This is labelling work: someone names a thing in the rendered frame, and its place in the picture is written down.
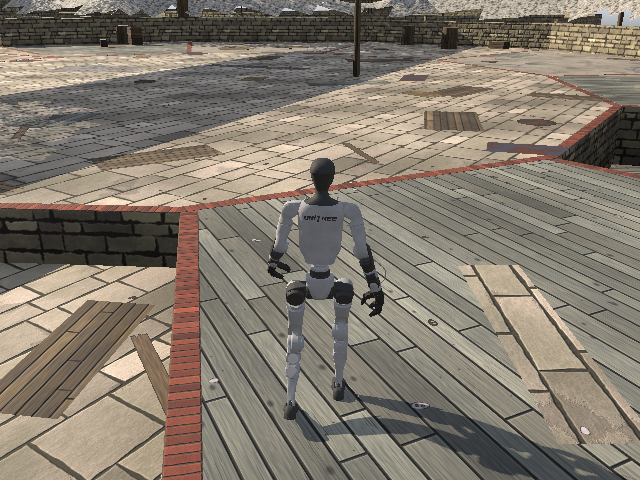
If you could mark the robot left hand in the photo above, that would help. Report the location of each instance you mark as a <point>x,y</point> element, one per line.
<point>281,265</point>

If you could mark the robot left forearm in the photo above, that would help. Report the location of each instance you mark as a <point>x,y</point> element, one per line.
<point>274,257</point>

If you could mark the robot right forearm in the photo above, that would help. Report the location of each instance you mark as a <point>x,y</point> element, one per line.
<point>370,272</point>

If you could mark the robot right upper arm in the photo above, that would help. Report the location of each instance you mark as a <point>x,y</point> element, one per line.
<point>352,212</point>

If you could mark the right robot foot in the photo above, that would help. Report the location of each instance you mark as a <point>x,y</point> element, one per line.
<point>338,392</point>

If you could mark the robot left upper arm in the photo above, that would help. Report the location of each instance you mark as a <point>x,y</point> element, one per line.
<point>289,210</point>

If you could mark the robot right hand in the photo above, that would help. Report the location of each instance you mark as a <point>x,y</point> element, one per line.
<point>378,303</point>

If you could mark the left robot thigh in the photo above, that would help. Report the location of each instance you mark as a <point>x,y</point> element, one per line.
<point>295,304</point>

